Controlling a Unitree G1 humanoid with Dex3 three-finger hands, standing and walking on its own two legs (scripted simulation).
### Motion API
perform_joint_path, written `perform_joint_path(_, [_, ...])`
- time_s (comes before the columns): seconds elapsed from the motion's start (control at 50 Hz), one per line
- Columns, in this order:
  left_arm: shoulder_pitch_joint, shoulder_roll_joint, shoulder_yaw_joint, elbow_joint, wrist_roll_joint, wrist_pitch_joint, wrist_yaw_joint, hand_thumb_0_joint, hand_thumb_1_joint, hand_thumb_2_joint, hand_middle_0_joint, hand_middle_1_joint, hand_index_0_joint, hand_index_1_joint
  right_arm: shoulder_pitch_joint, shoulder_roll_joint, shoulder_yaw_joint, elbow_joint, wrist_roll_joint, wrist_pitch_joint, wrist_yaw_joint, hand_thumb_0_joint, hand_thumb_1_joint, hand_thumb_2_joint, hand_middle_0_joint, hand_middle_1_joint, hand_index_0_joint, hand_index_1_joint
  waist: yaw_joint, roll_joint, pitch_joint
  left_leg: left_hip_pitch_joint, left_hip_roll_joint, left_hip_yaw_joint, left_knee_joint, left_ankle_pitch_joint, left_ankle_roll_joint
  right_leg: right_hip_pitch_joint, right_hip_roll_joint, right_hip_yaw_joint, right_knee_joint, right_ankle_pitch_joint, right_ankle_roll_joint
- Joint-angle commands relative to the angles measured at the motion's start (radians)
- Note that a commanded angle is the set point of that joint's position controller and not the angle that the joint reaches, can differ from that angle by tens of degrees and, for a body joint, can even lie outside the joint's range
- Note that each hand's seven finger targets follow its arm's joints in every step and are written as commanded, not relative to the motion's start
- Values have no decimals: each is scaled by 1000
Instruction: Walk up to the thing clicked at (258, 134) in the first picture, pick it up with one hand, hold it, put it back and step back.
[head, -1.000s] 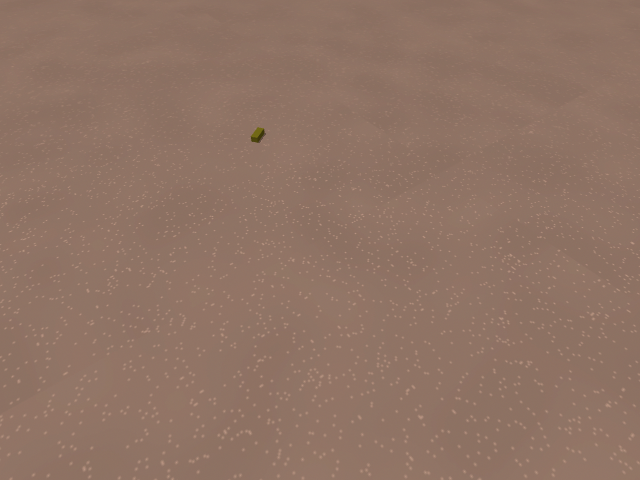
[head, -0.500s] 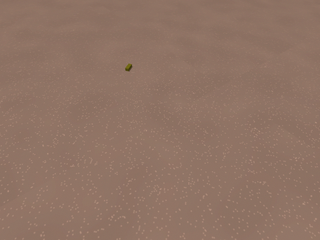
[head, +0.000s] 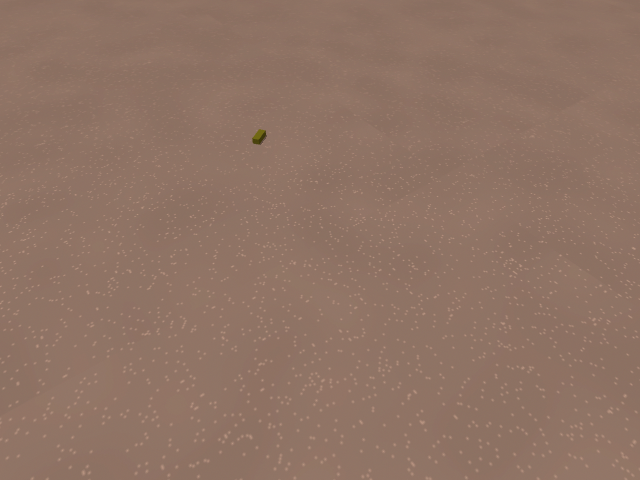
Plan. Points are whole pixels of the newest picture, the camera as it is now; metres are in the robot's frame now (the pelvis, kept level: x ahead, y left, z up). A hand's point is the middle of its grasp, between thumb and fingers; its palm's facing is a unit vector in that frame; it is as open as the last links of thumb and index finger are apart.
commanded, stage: stand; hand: left
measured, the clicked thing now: (259, 136) +1.91 +0.35 -0.77
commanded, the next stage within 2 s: walk up in 0.12 s
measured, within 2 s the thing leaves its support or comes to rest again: neither
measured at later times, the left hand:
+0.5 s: hand out of the picture +0.10 +0.40 -0.18, palm faces +0.33 -0.88 -0.35, open 7.4 cm
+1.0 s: hand (71, 381) +0.31 +0.40 -0.15, palm faces +0.54 -0.75 -0.38, open 7.4 cm
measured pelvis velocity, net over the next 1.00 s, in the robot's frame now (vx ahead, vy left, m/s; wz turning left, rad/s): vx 0.38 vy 0.08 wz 0.60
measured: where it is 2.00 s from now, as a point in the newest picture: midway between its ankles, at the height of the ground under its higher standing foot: (291, 281)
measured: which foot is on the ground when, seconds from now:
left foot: down 0.00-0.18, up 0.20-0.44, down 0.46-1.00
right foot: down 0.00-0.46, up 0.48-0.94, down 0.96-1.00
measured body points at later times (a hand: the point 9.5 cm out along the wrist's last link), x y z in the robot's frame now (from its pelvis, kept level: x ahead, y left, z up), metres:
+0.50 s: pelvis +0.09 +0.08 -0.04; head +0.05 +0.11 +0.40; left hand +0.08 +0.45 -0.16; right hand +0.27 -0.27 -0.08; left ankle +0.13 +0.21 -0.75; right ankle +0.00 -0.11 -0.72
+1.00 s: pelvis +0.38 +0.08 -0.04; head +0.38 +0.08 +0.41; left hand +0.28 +0.44 -0.13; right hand +0.62 -0.20 -0.13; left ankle +0.14 +0.20 -0.74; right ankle +0.53 +0.00 -0.75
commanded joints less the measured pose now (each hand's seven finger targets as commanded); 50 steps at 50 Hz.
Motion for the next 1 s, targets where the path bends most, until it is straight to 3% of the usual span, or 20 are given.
perform_joint_path(0.0, [-30, 213, 35, -64, -3, -20, 9, 0, 900, 900, -200, -300, -200, -300, -36, -213, -45, -63, 3, -22, -15, 0, -900, -900, 200, 300, 200, 300, 0, -1, -83, 17, 122, -89, -41, 177, 37, 8, -123, 93, -41, 180, -29])
perform_joint_path(0.08, [-35, 218, 37, -64, -5, -19, 10, 0, 900, 900, -200, -300, -200, -300, -33, -208, -44, -63, 4, -23, -15, 0, -900, -900, 200, 300, 200, 300, -2, -3, -86, 16, 125, -91, -43, 183, 37, 18, -126, 92, -33, 182, -30])
perform_joint_path(0.1, [-52, 370, 144, -166, 18, -38, -32, 0, 900, 900, -200, -300, -200, -300, 27, -353, -122, -124, 15, -38, 22, 0, -900, -900, 200, 300, 200, 300, 46, -64, -148, -249, 108, -251, 13, -330, 102, 189, -87, 4, 115, -356, -59])
perform_joint_path(0.14, [22, 379, 161, -182, 37, -39, -54, 0, 900, 900, -200, -300, -200, -300, -117, -318, -94, -197, -10, -39, 40, 0, -900, -900, 200, 300, 200, 300, 123, -87, 4, -692, 14, -90, 81, -338, 20, 371, -216, 97, -41, -603, -118])
perform_joint_path(0.16, [90, 407, 171, -180, 31, -38, -56, 0, 900, 900, -200, -300, -200, -300, -202, -262, -86, -241, -9, -45, 43, 0, -900, -900, 200, 300, 200, 300, 171, -261, -16, -767, -38, 66, 343, -198, 13, 394, -395, 265, -210, -686, -180])
perform_joint_path(0.2, [-50, 404, 173, -239, 18, -37, -66, 0, 900, 900, -200, -300, -200, -300, -165, -311, -128, -243, -21, -45, 50, 0, -900, -900, 200, 300, 200, 300, 124, -178, 34, -692, 109, 18, 551, -247, -11, 167, -551, 350, -253, -551, -258])
perform_joint_path(0.32, [-210, 371, 173, -322, 40, -46, -96, 0, 900, 900, -200, -300, -200, -300, 70, -309, -148, -203, 13, -30, 105, 0, -900, -900, 200, 300, 200, 300, -3, -190, -60, -351, 116, 104, 398, -86, 5, 60, -314, -94, -153, -450, -151])
perform_joint_path(0.4, [-173, 326, 168, -330, 45, -9, -106, 0, 900, 900, -200, -300, -200, -300, 259, -318, -168, -151, -1, -37, 62, 0, -900, -900, 200, 300, 200, 300, -76, -2, -114, 102, -30, 235, 247, -47, 0, -226, -181, -234, 252, -432, -123])
perform_joint_path(0.42, [-152, 275, 150, -333, 45, 0, -110, 0, 900, 900, -200, -300, -200, -300, 357, -369, -188, -129, -6, -40, 44, 0, -900, -900, 200, 300, 200, 300, -127, 149, -137, 247, -35, 163, 228, -133, 41, -356, -122, -257, 509, -363, -104])
perform_joint_path(0.44, [-154, 212, 128, -356, 38, 4, -120, 0, 900, 900, -200, -300, -200, -300, 434, -482, -215, -133, -18, -38, 25, 0, -900, -900, 200, 300, 200, 300, -168, 352, -89, 307, 133, -177, 48, -478, 107, -598, -27, -241, 807, -426, -71])
perform_joint_path(0.46, [-198, 197, 108, -382, 34, 4, -132, 0, 900, 900, -200, -300, -200, -300, 386, -540, -216, -168, -11, -41, 11, 0, -900, -900, 200, 300, 200, 300, -130, 328, -17, 186, 322, -629, -183, -771, 143, -713, 10, -88, 943, -407, -52])
perform_joint_path(0.48, [-162, 289, 117, -405, 36, -1, -137, 0, 900, 900, -200, -300, -200, -300, 247, -569, -202, -212, 22, -46, 12, 0, -900, -900, 200, 300, 200, 300, -59, 216, 28, 4, 449, -885, -367, -907, 261, -641, -43, 71, 951, -329, -54])
perform_joint_path(0.5, [-141, 326, 115, -381, 36, -4, -135, 0, 900, 900, -200, -300, -200, -300, 145, -549, -191, -239, 27, -59, 7, 0, -900, -900, 200, 300, 200, 300, -3, 131, 81, -81, 463, -873, -385, -860, 277, -608, -94, 112, 958, -298, -41])
perform_joint_path(0.54, [-96, 336, 127, -313, 8, -2, -136, 0, 900, 900, -200, -300, -200, -300, 103, -476, -149, -250, 16, -88, -7, 0, -900, -900, 200, 300, 200, 300, 36, 43, 51, -123, 343, -528, -245, -583, 212, -520, -137, 142, 852, -219, -17])
perform_joint_path(0.58, [-57, 348, 135, -301, 7, 12, -139, 0, 900, 900, -200, -300, -200, -300, 84, -441, -133, -246, 19, -103, -11, 0, -900, -900, 200, 300, 200, 300, 54, 80, 44, -211, 255, -358, -225, -496, 164, -444, -143, 118, 745, -145, 1])
perform_joint_path(0.72, [-95, 324, 139, -364, 26, 28, -161, 0, 900, 900, -200, -300, -200, -300, 157, -434, -141, -231, 21, -130, -20, 0, -900, -900, 200, 300, 200, 300, 25, 71, -23, -95, 190, -269, -206, -342, 172, -564, -103, 82, 632, 36, 54])
perform_joint_path(0.86, [-219, 288, 143, -385, 35, 16, -163, 0, 900, 900, -200, -300, -200, -300, 236, -429, -155, -246, -6, -125, -36, 0, -900, -900, 200, 300, 200, 300, -23, 94, -27, -22, 185, -220, -46, -126, 224, -501, -147, 89, 345, 8, 27])
perform_joint_path(0.92, [-145, 291, 157, -362, 32, 7, -152, 0, 900, 900, -200, -300, -200, -300, 185, -433, -156, -275, -21, -113, -50, 0, -900, -900, 200, 300, 200, 300, 33, 149, -80, -89, 217, -248, 118, 121, 214, -312, -115, 38, 316, -130, -1])
perform_joint_path(0.96, [166, 381, 196, -257, 40, -17, -126, 0, 900, 900, -200, -300, -200, -300, 163, -343, -126, -297, -22, -109, -58, 0, -900, -900, 200, 300, 200, 300, 188, -89, -236, -351, 88, -118, 627, 103, 135, 160, -101, 81, 173, -185, -47])
perform_joint_path(0.98, [284, 474, 218, -224, 51, -24, -108, 0, 900, 900, -200, -300, -200, -300, 195, -210, -76, -318, -18, -114, -56, 0, -900, -900, 200, 300, 200, 300, 234, -441, -239, -668, -60, 11, 907, -354, 97, 308, -318, 359, 37, -357, 1])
